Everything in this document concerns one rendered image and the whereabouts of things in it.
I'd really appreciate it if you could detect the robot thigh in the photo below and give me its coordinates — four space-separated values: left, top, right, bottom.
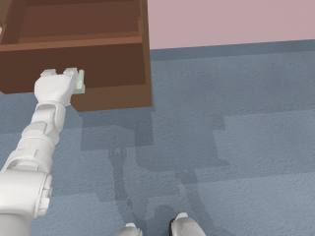
171 217 206 236
114 226 143 236

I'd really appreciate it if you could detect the handle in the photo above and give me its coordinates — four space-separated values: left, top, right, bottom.
73 70 86 94

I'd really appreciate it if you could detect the left robot thigh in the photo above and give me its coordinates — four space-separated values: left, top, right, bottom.
114 226 143 236

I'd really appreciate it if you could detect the left robot forearm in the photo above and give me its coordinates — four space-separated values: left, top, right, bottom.
0 100 66 177

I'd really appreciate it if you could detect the robot left upper arm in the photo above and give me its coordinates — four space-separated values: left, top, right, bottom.
0 169 53 236

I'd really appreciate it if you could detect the drawer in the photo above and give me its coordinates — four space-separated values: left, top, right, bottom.
0 0 146 94

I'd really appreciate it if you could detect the right robot thigh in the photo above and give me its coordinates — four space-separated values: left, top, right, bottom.
171 217 206 236

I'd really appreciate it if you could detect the cabinet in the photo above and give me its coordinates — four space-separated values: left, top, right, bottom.
0 0 153 112

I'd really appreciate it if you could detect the robot left hand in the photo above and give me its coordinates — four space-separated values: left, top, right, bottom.
34 67 79 106

